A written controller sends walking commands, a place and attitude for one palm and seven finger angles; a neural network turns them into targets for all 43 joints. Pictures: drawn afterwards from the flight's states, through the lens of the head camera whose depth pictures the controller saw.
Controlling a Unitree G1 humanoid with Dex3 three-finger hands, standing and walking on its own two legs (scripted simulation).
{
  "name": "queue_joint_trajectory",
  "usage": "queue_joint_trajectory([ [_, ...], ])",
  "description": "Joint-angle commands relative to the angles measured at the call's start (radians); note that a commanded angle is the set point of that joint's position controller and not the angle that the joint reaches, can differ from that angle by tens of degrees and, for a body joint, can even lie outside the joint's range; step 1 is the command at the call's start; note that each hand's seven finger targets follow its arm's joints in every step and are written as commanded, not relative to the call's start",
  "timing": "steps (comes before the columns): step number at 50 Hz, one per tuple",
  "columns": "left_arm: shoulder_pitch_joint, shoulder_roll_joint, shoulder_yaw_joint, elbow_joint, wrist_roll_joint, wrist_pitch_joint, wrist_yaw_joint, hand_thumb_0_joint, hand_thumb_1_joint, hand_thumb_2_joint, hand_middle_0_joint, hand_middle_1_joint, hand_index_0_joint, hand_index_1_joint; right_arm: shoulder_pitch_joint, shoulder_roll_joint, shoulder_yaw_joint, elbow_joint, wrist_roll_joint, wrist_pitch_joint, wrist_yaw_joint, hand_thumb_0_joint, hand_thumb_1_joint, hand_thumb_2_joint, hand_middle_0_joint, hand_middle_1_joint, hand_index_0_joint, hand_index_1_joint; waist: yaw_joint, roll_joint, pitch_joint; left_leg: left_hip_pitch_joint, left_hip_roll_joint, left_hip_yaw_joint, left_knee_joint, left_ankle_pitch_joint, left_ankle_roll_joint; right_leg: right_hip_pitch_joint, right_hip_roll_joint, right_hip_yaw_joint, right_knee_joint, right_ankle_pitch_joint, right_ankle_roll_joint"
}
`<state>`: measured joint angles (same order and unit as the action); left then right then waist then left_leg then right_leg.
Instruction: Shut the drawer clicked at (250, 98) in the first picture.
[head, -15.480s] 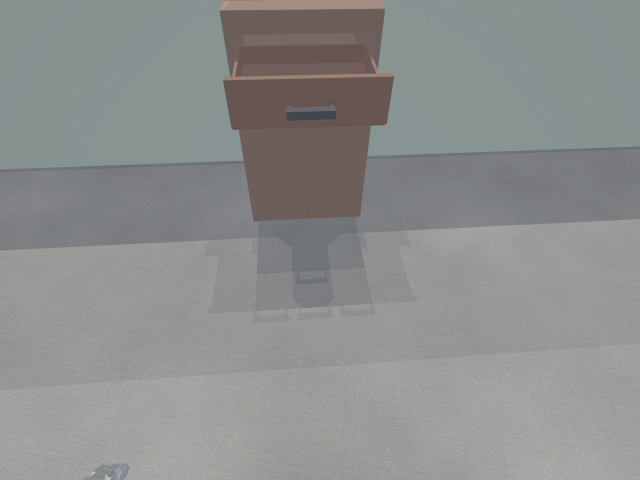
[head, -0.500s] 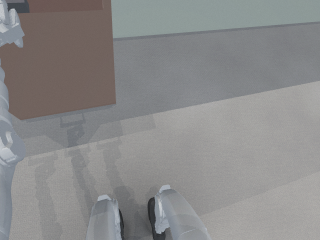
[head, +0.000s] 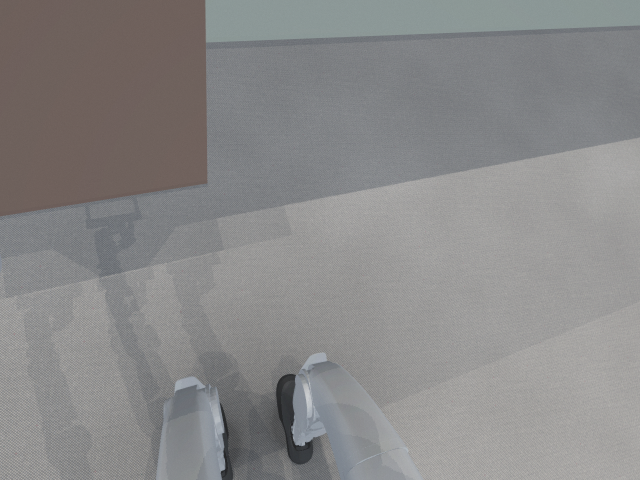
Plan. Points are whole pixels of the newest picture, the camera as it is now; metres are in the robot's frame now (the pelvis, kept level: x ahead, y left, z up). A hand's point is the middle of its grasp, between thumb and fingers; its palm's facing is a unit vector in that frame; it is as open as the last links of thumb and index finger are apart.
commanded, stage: pull the fist back off the drawer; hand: left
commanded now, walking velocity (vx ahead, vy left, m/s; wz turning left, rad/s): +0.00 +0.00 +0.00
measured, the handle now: out of the picture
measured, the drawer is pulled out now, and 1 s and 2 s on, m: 0.00 0.00 0.00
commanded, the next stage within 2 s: draw the hand back to the body in 0.72 s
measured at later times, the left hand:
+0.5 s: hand out of the picture +0.61 +0.23 +0.08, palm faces +0.13 -0.99 -0.03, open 3.4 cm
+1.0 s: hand out of the picture +0.57 +0.24 +0.10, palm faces +0.15 -0.99 -0.07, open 3.2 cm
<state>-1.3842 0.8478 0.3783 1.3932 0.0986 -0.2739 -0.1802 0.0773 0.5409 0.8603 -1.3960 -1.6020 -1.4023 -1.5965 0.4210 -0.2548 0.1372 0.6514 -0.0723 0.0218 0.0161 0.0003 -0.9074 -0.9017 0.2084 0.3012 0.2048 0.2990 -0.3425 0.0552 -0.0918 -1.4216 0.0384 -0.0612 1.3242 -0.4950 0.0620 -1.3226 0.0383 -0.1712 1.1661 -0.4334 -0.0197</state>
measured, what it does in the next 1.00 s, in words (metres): shifts its weight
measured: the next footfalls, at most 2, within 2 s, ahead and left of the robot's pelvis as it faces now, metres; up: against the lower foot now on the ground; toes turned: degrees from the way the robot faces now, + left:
none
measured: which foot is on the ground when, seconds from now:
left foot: down 0.00-1.00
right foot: down 0.00-1.00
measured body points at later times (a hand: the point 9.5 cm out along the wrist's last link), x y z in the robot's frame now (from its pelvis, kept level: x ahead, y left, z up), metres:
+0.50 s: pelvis +0.00 +0.00 +0.00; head +0.21 +0.05 +0.40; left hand +0.60 +0.28 +0.09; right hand -0.05 -0.24 -0.07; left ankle +0.04 +0.08 -0.61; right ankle +0.05 -0.12 -0.61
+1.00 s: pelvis +0.05 +0.00 +0.05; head +0.23 +0.02 +0.46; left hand +0.55 +0.29 +0.10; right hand +0.05 -0.25 -0.06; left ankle +0.04 +0.08 -0.61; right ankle +0.05 -0.12 -0.61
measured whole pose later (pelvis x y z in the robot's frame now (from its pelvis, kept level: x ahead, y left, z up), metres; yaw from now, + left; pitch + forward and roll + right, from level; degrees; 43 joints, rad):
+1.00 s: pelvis +0.05 +0.00 +0.05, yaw -1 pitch +28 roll -5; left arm -0.77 0.57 0.52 0.90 -0.08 -0.31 -0.20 0.02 0.83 0.88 -1.39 -1.60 -1.39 -1.60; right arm 0.40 -0.25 0.05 0.56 -0.02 0.10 0.06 0.00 -0.91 -0.90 0.21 0.30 0.20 0.30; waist -0.20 0.05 -0.12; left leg -1.09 0.06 0.03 1.12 -0.52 0.05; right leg -1.05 0.07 -0.07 1.00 -0.45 -0.02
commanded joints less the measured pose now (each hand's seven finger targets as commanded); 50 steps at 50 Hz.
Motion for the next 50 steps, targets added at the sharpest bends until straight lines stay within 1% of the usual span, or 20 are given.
queue_joint_trajectory([
  [1, -0.629, 0.180, 0.011, -0.276, -0.024, -0.067, 0.049, 0.000, 0.900, 0.900, -1.400, -1.600, -1.400, -1.600, 0.261, -0.258, -0.076, 0.017, 0.001, -0.021, -0.027, 0.000, -0.900, -0.900, 0.200, 0.300, 0.200, 0.300, -0.087, 0.420, -0.543, 0.673, 0.045, -0.167, -0.198, 0.187, -0.032, 0.034, 0.017, 0.088, -0.115, 0.056, -0.004],
  [7, -0.627, 0.157, 0.008, -0.298, -0.025, -0.063, 0.050, 0.000, 0.900, 0.900, -1.400, -1.600, -1.400, -1.600, 0.266, -0.256, -0.080, 0.014, -0.003, -0.032, -0.020, 0.000, -0.900, -0.900, 0.200, 0.300, 0.200, 0.300, -0.077, 0.424, -0.560, 0.699, 0.044, -0.179, -0.196, 0.206, -0.040, 0.039, 0.018, 0.082, -0.114, 0.067, -0.008],
  [10, -0.606, 0.185, 0.033, -0.288, -0.025, -0.055, 0.051, 0.000, 0.900, 0.900, -1.400, -1.600, -1.400, -1.600, 0.271, -0.257, -0.080, 0.010, -0.004, -0.031, -0.017, 0.000, -0.900, -0.900, 0.200, 0.300, 0.200, 0.300, -0.073, 0.372, -0.562, 0.653, 0.040, -0.164, -0.190, 0.186, -0.028, 0.081, 0.019, 0.088, -0.122, 0.058, -0.005],
  [11, -0.606, 0.201, 0.048, -0.294, -0.021, -0.059, 0.051, 0.000, 0.900, 0.900, -1.400, -1.600, -1.400, -1.600, 0.273, -0.255, -0.079, 0.006, -0.005, -0.031, -0.016, 0.000, -0.900, -0.900, 0.200, 0.300, 0.200, 0.300, -0.064, 0.389, -0.563, 0.651, 0.038, -0.160, -0.189, 0.197, -0.029, 0.086, 0.020, 0.089, -0.119, 0.060, -0.008],
  [14, -0.575, 0.178, 0.042, -0.284, -0.023, -0.051, 0.049, 0.000, 0.900, 0.900, -1.400, -1.600, -1.400, -1.600, 0.270, -0.254, -0.082, 0.004, -0.005, -0.027, -0.009, 0.000, -0.900, -0.900, 0.200, 0.300, 0.200, 0.300, -0.059, 0.369, -0.545, 0.637, 0.037, -0.161, -0.195, 0.172, -0.029, 0.089, 0.020, 0.087, -0.123, 0.051, -0.008],
  [16, -0.552, 0.199, 0.063, -0.292, -0.020, -0.053, 0.049, 0.000, 0.900, 0.900, -1.400, -1.600, -1.400, -1.600, 0.272, -0.253, -0.083, -0.005, -0.005, -0.023, -0.007, 0.000, -0.900, -0.900, 0.200, 0.300, 0.200, 0.300, -0.047, 0.369, -0.554, 0.631, 0.035, -0.152, -0.195, 0.188, -0.026, 0.107, 0.021, 0.091, -0.123, 0.054, -0.010],
  [23, -0.443, 0.142, 0.060, -0.339, -0.037, -0.055, 0.044, 0.000, 0.900, 0.900, -1.400, -1.600, -1.400, -1.600, 0.266, -0.243, -0.100, -0.018, 0.001, -0.006, 0.008, 0.000, -0.900, -0.900, 0.200, 0.300, 0.200, 0.300, -0.007, 0.362, -0.577, 0.695, 0.038, -0.150, -0.211, 0.250, -0.036, 0.127, 0.022, 0.086, -0.127, 0.080, -0.013],
  [26, -0.367, 0.121, 0.081, -0.383, -0.053, -0.065, 0.044, 0.000, 0.900, 0.900, -1.400, -1.600, -1.400, -1.600, 0.265, -0.239, -0.110, -0.027, 0.002, 0.000, 0.017, 0.000, -0.900, -0.900, 0.200, 0.300, 0.200, 0.300, 0.018, 0.342, -0.623, 0.734, 0.036, -0.136, -0.210, 0.319, -0.035, 0.169, 0.025, 0.090, -0.136, 0.113, -0.014],
  [28, -0.337, 0.121, 0.090, -0.406, -0.064, -0.071, 0.040, 0.000, 0.900, 0.900, -1.400, -1.600, -1.400, -1.600, 0.258, -0.235, -0.112, -0.031, 0.006, 0.008, 0.019, 0.000, -0.900, -0.900, 0.200, 0.300, 0.200, 0.300, 0.032, 0.324, -0.625, 0.722, 0.032, -0.116, -0.210, 0.338, -0.033, 0.212, 0.025, 0.095, -0.144, 0.124, -0.011],
  [30, -0.264, 0.124, 0.108, -0.375, -0.074, -0.068, 0.038, 0.000, 0.900, 0.900, -1.400, -1.600, -1.400, -1.600, 0.249, -0.231, -0.112, -0.038, 0.012, 0.013, 0.019, 0.000, -0.900, -0.900, 0.200, 0.300, 0.200, 0.300, 0.042, 0.261, -0.589, 0.656, 0.027, -0.084, -0.210, 0.322, -0.021, 0.277, 0.028, 0.110, -0.163, 0.129, -0.008],
  [31, -0.239, 0.159, 0.137, -0.381, -0.074, -0.076, 0.039, 0.000, 0.900, 0.900, -1.400, -1.600, -1.400, -1.600, 0.250, -0.231, -0.110, -0.041, 0.012, 0.017, 0.018, 0.000, -0.900, -0.900, 0.200, 0.300, 0.200, 0.300, 0.059, 0.268, -0.588, 0.655, 0.025, -0.081, -0.214, 0.345, -0.022, 0.298, 0.027, 0.110, -0.159, 0.143, -0.011],
  [34, -0.215, 0.131, 0.128, -0.424, -0.081, -0.098, 0.040, 0.000, 0.900, 0.900, -1.400, -1.600, -1.400, -1.600, 0.239, -0.223, -0.119, -0.048, 0.016, 0.025, 0.020, 0.000, -0.900, -0.900, 0.200, 0.300, 0.200, 0.300, 0.064, 0.256, -0.609, 0.674, 0.024, -0.061, -0.211, 0.407, -0.022, 0.342, 0.028, 0.119, -0.164, 0.205, -0.005],
  [39, -0.147, 0.159, 0.166, -0.363, -0.094, -0.119, 0.034, 0.000, 0.900, 0.900, -1.400, -1.600, -1.400, -1.600, 0.226, -0.216, -0.119, -0.053, 0.020, 0.039, 0.015, 0.000, -0.900, -0.900, 0.200, 0.300, 0.200, 0.300, 0.066, 0.153, -0.546, 0.544, 0.014, -0.019, -0.193, 0.407, -0.008, 0.448, 0.025, 0.147, -0.164, 0.289, 0.003],
  [40, -0.137, 0.174, 0.178, -0.362, -0.096, -0.123, 0.029, 0.000, 0.900, 0.900, -1.400, -1.600, -1.400, -1.600, 0.223, -0.215, -0.119, -0.057, 0.022, 0.042, 0.012, 0.000, -0.900, -0.900, 0.200, 0.300, 0.200, 0.300, 0.071, 0.146, -0.549, 0.521, 0.012, -0.011, -0.190, 0.403, -0.006, 0.472, 0.023, 0.154, -0.161, 0.301, 0.004],
  [41, -0.151, 0.178, 0.179, -0.390, -0.097, -0.137, 0.024, 0.000, 0.900, 0.900, -1.400, -1.600, -1.400, -1.600, 0.224, -0.215, -0.121, -0.058, 0.020, 0.043, 0.011, 0.000, -0.900, -0.900, 0.200, 0.300, 0.200, 0.300, 0.077, 0.185, -0.571, 0.560, 0.011, -0.016, -0.191, 0.440, -0.010, 0.466, 0.021, 0.150, -0.151, 0.329, 0.000],
  [42, -0.064, 0.186, 0.208, -0.432, -0.105, -0.145, 0.018, 0.000, 0.900, 0.900, -1.400, -1.600, -1.400, -1.600, 0.228, -0.215, -0.127, -0.076, 0.023, 0.049, 0.015, 0.000, -0.900, -0.900, 0.200, 0.300, 0.200, 0.300, 0.128, 0.210, -0.645, 0.626, 0.007, -0.015, -0.207, 0.501, -0.018, 0.511, 0.021, 0.146, -0.149, 0.371, -0.005],
  [44, 0.069, 0.181, 0.236, -0.587, -0.138, -0.159, 0.002, 0.000, 0.900, 0.900, -1.400, -1.600, -1.400, -1.600, 0.212, -0.211, -0.142, -0.110, 0.031, 0.058, 0.022, 0.000, -0.900, -0.900, 0.200, 0.300, 0.200, 0.300, 0.190, 0.262, -0.786, 0.792, 0.008, -0.016, -0.245, 0.658, -0.034, 0.599, 0.020, 0.144, -0.161, 0.484, -0.008],
  [46, 0.253, 0.107, 0.216, -0.704, -0.181, -0.139, -0.010, 0.000, 0.900, 0.900, -1.400, -1.600, -1.400, -1.600, 0.198, -0.205, -0.156, -0.144, 0.046, 0.062, 0.030, 0.000, -0.900, -0.900, 0.200, 0.300, 0.200, 0.300, 0.219, 0.264, -0.841, 0.909, 0.006, -0.016, -0.278, 0.791, -0.040, 0.659, 0.026, 0.143, -0.196, 0.570, -0.008],
  [48, 0.361, 0.016, 0.164, -0.809, -0.223, -0.097, -0.029, 0.000, 0.900, 0.900, -1.400, -1.600, -1.400, -1.600, 0.172, -0.196, -0.163, -0.158, 0.067, 0.064, 0.033, 0.000, -0.900, -0.900, 0.200, 0.300, 0.200, 0.300, 0.218, 0.198, -0.789, 0.932, 0.008, -0.009, -0.319, 0.805, -0.033, 0.710, 0.027, 0.138, -0.245, 0.610, 0.001],
  [50, 0.414, -0.061, 0.121, -0.847, -0.262, -0.053, -0.046, 0.000, 0.900, 0.900, -1.400, -1.600, -1.400, -1.600, 0.147, -0.189, -0.171, -0.157, 0.085, 0.057, 0.021, 0.000, -0.900, -0.900, 0.200, 0.300, 0.200, 0.300, 0.205, 0.110, -0.688, 0.897, 0.005, 0.009, -0.363, 0.720, -0.021, 0.760, 0.028, 0.140, -0.297, 0.608, 0.010],
])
